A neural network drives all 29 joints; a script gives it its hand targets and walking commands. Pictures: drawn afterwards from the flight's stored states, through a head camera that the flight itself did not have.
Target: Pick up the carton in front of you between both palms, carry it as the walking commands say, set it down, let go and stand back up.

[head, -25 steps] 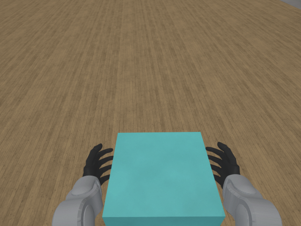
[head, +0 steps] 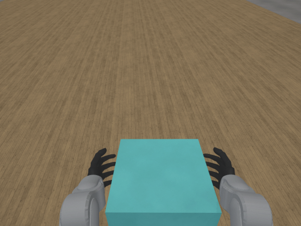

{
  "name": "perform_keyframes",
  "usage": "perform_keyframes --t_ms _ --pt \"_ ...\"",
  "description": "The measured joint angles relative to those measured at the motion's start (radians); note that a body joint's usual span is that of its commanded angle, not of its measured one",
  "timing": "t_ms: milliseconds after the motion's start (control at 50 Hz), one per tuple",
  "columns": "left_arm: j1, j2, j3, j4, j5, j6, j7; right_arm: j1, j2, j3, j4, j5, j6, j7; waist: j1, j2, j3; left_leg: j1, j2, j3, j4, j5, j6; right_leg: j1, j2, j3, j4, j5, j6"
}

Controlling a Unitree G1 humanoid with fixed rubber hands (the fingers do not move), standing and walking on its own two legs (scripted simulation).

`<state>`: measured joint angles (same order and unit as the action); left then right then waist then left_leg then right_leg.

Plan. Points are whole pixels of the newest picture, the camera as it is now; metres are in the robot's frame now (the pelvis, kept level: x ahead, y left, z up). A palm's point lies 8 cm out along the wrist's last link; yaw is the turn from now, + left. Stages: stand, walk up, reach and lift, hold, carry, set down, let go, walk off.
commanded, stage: carry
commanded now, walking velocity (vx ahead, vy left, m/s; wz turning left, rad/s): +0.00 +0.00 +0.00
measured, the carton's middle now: (159, 200) +0.22 +0.00 -0.01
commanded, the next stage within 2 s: none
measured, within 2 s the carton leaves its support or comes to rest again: neither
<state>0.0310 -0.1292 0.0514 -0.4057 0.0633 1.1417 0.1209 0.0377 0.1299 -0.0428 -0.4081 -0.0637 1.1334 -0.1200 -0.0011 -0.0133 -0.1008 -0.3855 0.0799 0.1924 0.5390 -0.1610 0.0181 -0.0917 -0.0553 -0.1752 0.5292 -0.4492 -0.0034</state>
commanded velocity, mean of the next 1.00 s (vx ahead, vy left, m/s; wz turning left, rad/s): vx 0.00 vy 0.00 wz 0.00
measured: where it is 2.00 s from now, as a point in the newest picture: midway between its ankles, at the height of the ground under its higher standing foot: outside the picture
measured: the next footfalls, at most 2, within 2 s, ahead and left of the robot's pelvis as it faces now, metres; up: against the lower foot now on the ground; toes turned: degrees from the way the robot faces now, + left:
right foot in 1.72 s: +0.36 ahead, -0.12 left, +0.00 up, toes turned -3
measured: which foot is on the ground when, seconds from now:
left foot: down 0.00-1.00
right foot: down 0.00-1.00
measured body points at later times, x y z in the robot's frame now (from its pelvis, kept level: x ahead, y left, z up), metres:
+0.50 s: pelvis -0.03 +0.00 +0.00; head -0.03 +0.00 +0.45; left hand +0.27 +0.14 +0.02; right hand +0.27 -0.16 +0.02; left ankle +0.08 +0.12 -0.73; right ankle -0.10 -0.09 -0.73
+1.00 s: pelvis -0.03 -0.01 +0.00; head -0.03 -0.02 +0.45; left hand +0.27 +0.14 +0.02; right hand +0.27 -0.17 +0.02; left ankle +0.08 +0.12 -0.73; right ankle -0.10 -0.09 -0.73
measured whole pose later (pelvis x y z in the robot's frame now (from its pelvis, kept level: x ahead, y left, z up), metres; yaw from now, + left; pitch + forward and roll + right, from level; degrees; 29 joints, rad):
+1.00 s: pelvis -0.03 -0.01 +0.00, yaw +0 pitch +1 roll +1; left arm -0.20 -0.14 0.16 0.12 0.22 0.74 0.04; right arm -0.20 0.14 -0.15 0.11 -0.22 0.74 -0.04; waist 0.00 -0.01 -0.03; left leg -0.43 0.10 0.18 0.52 -0.10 0.00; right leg -0.17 -0.04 -0.19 0.60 -0.45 -0.03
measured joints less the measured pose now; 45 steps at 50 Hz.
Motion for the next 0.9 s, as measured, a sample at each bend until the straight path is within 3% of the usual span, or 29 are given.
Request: perform_keyframes --t_ms 240,540,640,740,900 --pt "-0.097 0.003 0.027 0.213 0.072 -0.134 -0.038 -0.099 -0.004 -0.026 0.215 -0.071 -0.133 0.044 0.002 0.002 0.031 -0.016 0.009 -0.003 -0.028 0.043 0.000 -0.036 0.010 -0.002 0.013 0.020 -0.010" --pt "-0.226 -0.009 0.104 0.561 0.164 -0.422 -0.081 -0.234 0.008 -0.115 0.566 -0.163 -0.420 0.085 -0.002 0.003 0.072 -0.039 0.018 -0.007 -0.024 0.058 -0.002 -0.069 0.015 -0.004 0.042 0.019 -0.018" --pt "-0.241 -0.011 0.117 0.559 0.159 -0.464 -0.080 -0.251 0.011 -0.124 0.567 -0.161 -0.462 0.085 -0.002 0.003 0.093 -0.049 0.019 -0.008 -0.020 0.061 -0.004 -0.082 0.014 -0.006 0.056 0.014 -0.021" --pt "-0.236 -0.011 0.106 0.498 0.146 -0.436 -0.078 -0.245 0.011 -0.114 0.504 -0.147 -0.433 0.082 0.001 0.004 0.096 -0.057 0.020 -0.009 -0.015 0.062 -0.006 -0.093 0.013 -0.008 0.069 0.008 -0.024" --pt "-0.230 -0.010 0.103 0.515 0.155 -0.405 -0.083 -0.236 0.009 -0.109 0.513 -0.158 -0.398 0.084 0.003 0.004 0.074 -0.050 0.022 -0.010 -0.012 0.057 -0.011 -0.085 0.013 -0.010 0.072 0.002 -0.027"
